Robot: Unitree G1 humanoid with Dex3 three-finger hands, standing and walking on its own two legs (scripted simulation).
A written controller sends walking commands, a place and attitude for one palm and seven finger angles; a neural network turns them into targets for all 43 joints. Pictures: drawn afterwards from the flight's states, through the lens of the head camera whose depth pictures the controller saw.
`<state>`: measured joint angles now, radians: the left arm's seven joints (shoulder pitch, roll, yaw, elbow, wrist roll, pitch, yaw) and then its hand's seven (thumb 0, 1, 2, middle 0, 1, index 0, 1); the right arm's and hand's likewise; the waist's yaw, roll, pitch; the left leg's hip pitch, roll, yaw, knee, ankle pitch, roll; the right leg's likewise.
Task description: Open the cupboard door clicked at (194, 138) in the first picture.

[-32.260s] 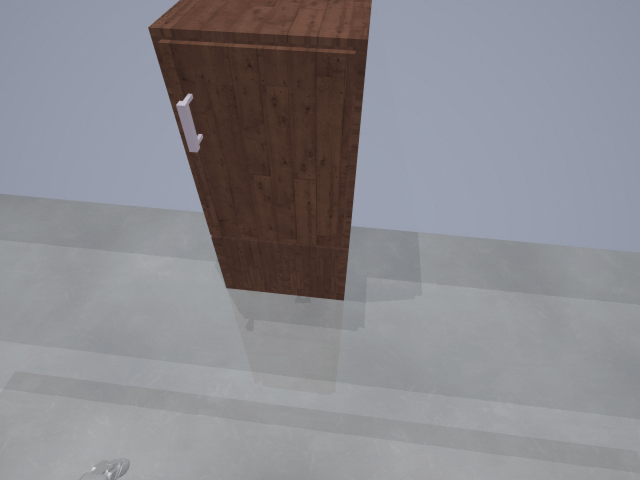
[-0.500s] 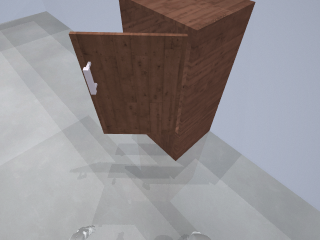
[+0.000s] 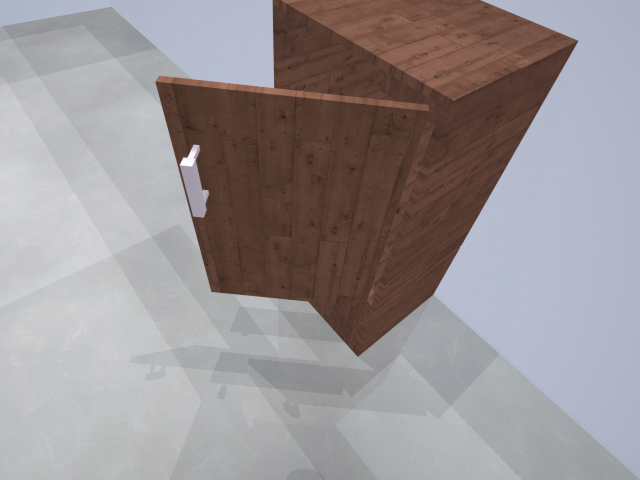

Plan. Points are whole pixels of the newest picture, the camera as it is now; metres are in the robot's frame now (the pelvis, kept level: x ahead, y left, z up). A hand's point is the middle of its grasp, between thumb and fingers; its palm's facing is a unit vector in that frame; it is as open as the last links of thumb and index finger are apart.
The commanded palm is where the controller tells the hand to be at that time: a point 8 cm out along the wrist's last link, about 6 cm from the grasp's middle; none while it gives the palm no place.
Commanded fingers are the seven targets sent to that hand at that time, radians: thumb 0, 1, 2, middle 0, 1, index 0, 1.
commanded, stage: come to a stop and stand still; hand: left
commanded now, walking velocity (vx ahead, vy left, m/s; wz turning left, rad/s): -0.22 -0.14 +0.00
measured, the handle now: (197, 181) +0.57 +0.27 -0.01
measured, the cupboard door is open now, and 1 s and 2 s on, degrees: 46 46 46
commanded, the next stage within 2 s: look again from close up in 0.92 s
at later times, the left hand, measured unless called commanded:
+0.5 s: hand out of the picture +0.02 +0.15 -0.17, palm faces +0.04 -0.98 -0.19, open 7.3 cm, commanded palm none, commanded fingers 0.00 0.90 0.90 -0.20 -0.30 -0.20 -0.30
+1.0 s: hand out of the picture -0.02 +0.17 -0.15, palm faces -0.01 -0.97 -0.26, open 7.4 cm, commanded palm none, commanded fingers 0.00 0.90 0.90 -0.20 -0.30 -0.20 -0.30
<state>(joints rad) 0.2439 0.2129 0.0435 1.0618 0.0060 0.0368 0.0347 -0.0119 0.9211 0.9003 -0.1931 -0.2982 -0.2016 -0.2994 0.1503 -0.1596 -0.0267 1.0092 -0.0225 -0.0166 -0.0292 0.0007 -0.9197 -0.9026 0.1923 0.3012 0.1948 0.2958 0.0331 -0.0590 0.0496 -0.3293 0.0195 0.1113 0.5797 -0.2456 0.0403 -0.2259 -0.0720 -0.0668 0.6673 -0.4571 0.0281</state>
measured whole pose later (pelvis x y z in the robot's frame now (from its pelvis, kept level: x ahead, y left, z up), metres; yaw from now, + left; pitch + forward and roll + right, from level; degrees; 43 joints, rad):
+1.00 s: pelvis -0.04 -0.01 +0.01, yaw -1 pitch -1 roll +1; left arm 0.28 0.15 -0.01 1.07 0.01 0.00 0.03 0.00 0.91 0.90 -0.19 -0.30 -0.20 -0.30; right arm 0.31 -0.17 0.01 1.06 -0.02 -0.01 -0.01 0.01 -0.92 -0.90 0.20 0.30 0.20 0.30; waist -0.01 0.05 0.03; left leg -0.20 -0.01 0.07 0.46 -0.23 0.02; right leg -0.23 -0.03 -0.02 0.52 -0.27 -0.01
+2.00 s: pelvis +0.00 +0.00 +0.00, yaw -1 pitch -1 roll +1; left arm 0.31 0.17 0.05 1.07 0.02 0.02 0.04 0.00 0.90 0.90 -0.20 -0.30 -0.21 -0.30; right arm 0.29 -0.17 -0.02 1.06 -0.02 0.00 -0.01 0.00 -0.91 -0.90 0.19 0.30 0.20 0.30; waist 0.04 -0.04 0.04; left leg -0.22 -0.01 0.13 0.53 -0.29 0.03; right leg -0.23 -0.06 -0.04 0.65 -0.43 -0.02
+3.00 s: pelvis +0.03 +0.08 +0.00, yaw -3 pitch +1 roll +1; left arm 0.21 0.17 0.05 0.99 0.02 0.03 0.01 0.00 0.91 0.90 -0.19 -0.30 -0.20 -0.30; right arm 0.23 -0.18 -0.05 1.01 -0.03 0.02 -0.02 0.00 -0.91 -0.90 0.20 0.30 0.20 0.30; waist -0.02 0.00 0.04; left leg -0.35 0.07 0.10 0.52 -0.17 -0.02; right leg -0.23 -0.02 -0.06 0.56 -0.35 -0.01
